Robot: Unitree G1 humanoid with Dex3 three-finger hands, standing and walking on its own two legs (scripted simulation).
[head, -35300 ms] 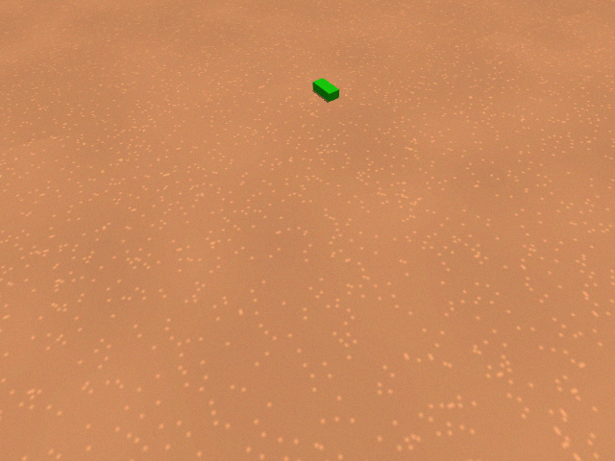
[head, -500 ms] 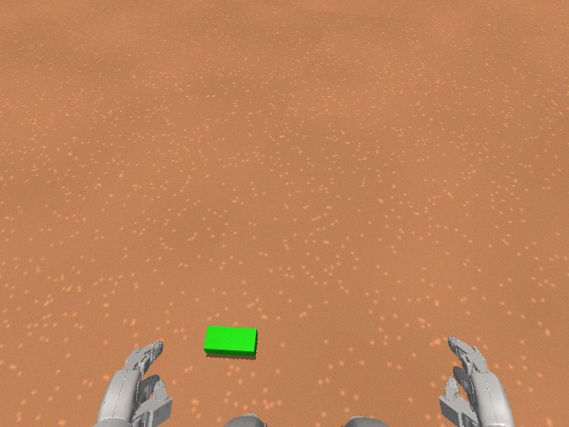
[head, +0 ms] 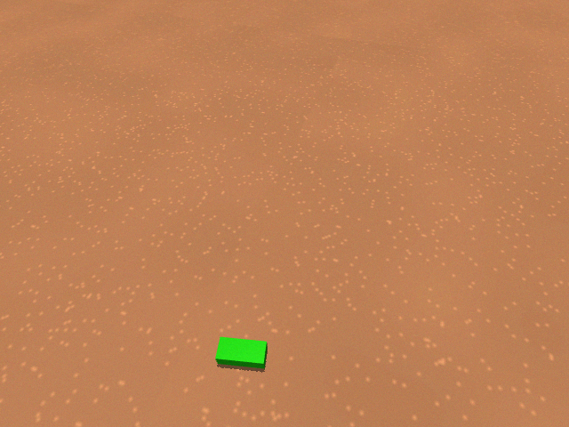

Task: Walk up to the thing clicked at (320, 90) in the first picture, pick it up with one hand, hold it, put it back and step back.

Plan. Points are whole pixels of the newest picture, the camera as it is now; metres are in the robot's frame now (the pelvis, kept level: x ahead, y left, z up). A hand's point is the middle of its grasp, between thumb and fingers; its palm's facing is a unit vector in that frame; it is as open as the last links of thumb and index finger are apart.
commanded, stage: stand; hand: left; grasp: from above
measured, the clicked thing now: (242, 352) +0.46 +0.19 -0.75
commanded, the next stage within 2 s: step back in 1.98 s
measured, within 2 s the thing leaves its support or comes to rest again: neither
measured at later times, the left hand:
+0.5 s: hand out of the picture +0.00 +0.24 -0.15, palm faces +0.03 -0.94 -0.34, open 7.4 cm
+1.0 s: hand out of the picture +0.08 +0.21 -0.15, palm faces +0.01 -0.95 -0.33, open 7.4 cm
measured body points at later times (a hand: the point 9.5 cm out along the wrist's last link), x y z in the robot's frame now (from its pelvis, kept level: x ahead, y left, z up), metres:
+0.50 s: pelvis -0.02 -0.01 +0.01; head -0.02 -0.02 +0.46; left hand +0.00 +0.28 -0.13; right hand +0.04 -0.29 -0.14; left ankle +0.01 +0.10 -0.74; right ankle +0.00 -0.14 -0.74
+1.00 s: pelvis +0.00 -0.02 +0.01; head +0.01 -0.03 +0.46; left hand +0.08 +0.26 -0.12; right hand +0.07 -0.31 -0.13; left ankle +0.01 +0.10 -0.74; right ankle +0.00 -0.14 -0.74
